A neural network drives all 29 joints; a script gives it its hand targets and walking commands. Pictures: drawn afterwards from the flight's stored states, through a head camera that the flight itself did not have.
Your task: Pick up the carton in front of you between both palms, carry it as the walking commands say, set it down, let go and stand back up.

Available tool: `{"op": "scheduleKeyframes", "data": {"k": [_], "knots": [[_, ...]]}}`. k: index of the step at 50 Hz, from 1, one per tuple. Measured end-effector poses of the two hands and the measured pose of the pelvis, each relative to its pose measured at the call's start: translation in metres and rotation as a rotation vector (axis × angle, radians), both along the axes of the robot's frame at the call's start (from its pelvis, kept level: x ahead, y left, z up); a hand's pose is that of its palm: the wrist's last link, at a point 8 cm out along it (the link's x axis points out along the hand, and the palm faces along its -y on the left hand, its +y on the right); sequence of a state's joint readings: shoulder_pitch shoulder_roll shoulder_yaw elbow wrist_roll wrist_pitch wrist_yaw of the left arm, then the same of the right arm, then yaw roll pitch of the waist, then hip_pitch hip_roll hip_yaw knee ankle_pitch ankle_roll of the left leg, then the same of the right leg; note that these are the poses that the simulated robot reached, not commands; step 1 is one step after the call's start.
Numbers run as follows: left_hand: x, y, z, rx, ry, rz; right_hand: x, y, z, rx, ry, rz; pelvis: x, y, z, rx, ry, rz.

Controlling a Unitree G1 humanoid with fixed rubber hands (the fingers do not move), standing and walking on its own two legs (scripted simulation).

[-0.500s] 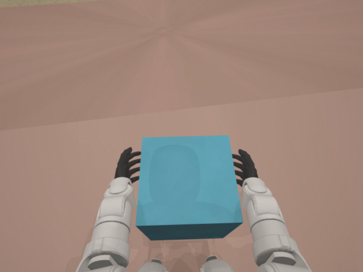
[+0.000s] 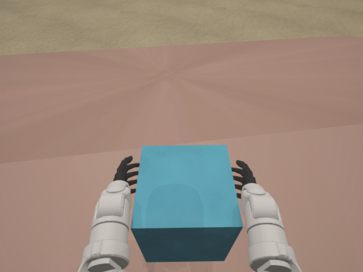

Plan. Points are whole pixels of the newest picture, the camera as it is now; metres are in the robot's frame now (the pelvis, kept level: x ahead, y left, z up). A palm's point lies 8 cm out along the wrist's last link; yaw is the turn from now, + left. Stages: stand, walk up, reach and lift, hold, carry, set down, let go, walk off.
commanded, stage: reach and lift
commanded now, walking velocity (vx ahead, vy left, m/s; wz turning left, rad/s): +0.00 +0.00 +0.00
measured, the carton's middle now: (184, 205) +0.29 +0.00 -0.05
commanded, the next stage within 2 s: hold in 0.82 s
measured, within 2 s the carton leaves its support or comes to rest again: neither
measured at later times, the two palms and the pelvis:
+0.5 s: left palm (121, 181) +0.30 +0.15 +0.04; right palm (248, 184) +0.30 -0.15 +0.03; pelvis +0.01 +0.00 +0.00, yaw +0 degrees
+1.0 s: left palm (117, 178) +0.29 +0.15 +0.06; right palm (250, 181) +0.29 -0.15 +0.05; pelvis +0.01 +0.00 +0.01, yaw +0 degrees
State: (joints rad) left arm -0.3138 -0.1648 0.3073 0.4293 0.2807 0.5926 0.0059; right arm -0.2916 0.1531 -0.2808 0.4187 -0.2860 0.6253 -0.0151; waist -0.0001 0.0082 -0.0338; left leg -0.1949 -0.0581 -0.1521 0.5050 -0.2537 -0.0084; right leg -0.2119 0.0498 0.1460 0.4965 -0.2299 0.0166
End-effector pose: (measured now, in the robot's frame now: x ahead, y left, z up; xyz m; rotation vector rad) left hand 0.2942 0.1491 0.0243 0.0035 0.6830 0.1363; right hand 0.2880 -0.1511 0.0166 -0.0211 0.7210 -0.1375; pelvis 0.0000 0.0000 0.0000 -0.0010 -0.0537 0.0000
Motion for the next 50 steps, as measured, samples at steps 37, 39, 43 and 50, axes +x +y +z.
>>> {"op": "scheduleKeyframes", "data": {"k": [37, 39, 43, 50], "knots": [[0.008, 0.000, 0.017, 0.021, -0.016, -0.013, 0.009, 0.000, 0.017, -0.019, -0.015, 0.015, 0.015, -0.002, 0.007, -0.002, -0.020, 0.002], [0.008, 0.001, 0.018, 0.021, -0.016, -0.013, 0.008, 0.001, 0.018, -0.019, -0.016, 0.015, 0.015, -0.002, 0.007, -0.002, -0.023, 0.001], [0.006, 0.001, 0.021, 0.020, -0.022, -0.012, 0.007, 0.001, 0.021, -0.018, -0.021, 0.015, 0.014, -0.001, 0.007, -0.002, -0.029, 0.001], [0.000, 0.002, 0.035, 0.018, -0.051, -0.008, 0.002, 0.002, 0.036, -0.017, -0.050, 0.017, 0.012, -0.001, 0.009, -0.002, -0.049, 0.000]]}}
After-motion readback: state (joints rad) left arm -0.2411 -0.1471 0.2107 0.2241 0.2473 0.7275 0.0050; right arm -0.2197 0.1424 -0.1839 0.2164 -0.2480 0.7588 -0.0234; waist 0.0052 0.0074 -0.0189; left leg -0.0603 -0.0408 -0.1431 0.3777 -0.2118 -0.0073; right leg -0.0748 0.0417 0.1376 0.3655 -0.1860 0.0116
